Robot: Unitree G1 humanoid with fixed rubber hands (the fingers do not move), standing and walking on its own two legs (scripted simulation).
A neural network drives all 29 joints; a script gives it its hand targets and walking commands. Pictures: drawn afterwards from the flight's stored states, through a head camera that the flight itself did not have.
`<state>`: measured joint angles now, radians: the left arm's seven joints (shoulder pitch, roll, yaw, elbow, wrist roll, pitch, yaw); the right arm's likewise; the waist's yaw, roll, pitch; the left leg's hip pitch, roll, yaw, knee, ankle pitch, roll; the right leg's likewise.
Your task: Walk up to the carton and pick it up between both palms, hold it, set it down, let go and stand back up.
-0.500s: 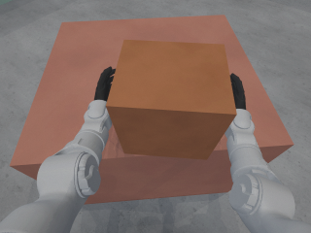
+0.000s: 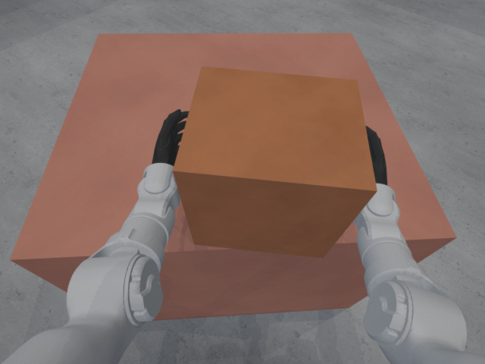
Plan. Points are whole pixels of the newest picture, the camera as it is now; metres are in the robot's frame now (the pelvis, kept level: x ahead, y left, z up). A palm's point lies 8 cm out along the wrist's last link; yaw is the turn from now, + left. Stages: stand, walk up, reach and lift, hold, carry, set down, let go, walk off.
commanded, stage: reach and lift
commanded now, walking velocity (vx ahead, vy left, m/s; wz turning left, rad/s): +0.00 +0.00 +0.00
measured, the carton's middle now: (267, 170) +0.44 -0.05 +0.04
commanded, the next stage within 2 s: none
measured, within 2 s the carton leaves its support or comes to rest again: leaves its support in 1.10 s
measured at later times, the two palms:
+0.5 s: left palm (159, 175) +0.41 +0.13 +0.07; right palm (372, 188) +0.38 -0.21 +0.07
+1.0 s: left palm (155, 182) +0.40 +0.14 +0.07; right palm (369, 190) +0.37 -0.21 +0.07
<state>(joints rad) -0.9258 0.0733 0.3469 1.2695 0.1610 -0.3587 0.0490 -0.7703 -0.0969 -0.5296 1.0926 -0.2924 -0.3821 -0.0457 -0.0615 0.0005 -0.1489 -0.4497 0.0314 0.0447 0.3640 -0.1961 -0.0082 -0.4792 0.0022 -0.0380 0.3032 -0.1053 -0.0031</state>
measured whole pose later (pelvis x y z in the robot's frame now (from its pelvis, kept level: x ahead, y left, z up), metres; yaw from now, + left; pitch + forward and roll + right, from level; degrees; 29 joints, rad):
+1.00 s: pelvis -0.03 -0.01 -0.01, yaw +2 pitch +19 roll -1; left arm -0.89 0.11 0.13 1.35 -0.05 -0.37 0.09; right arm -0.78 -0.14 -0.34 1.27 -0.13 -0.42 -0.10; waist -0.05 0.01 -0.27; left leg -0.59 0.04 0.01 0.43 -0.17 -0.02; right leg -0.60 0.00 -0.08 0.35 -0.08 -0.02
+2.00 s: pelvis -0.04 +0.00 +0.00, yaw +2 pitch -1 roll -1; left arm -0.78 0.10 0.20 0.59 0.05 0.42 0.08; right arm -0.76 -0.14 -0.20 0.79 0.13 0.18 -0.10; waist -0.07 -0.05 -0.11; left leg -0.18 0.02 0.00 0.37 -0.18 -0.01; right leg -0.18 0.00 -0.08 0.28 -0.09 -0.01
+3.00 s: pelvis -0.03 +0.00 +0.00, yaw +3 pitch -5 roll -1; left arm -0.69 0.07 0.30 0.23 0.16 0.75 0.01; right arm -0.76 -0.13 -0.10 0.58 0.21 0.44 -0.15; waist -0.09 -0.03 -0.07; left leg -0.06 0.02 0.00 0.35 -0.20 -0.01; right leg -0.06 0.00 -0.08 0.27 -0.11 0.00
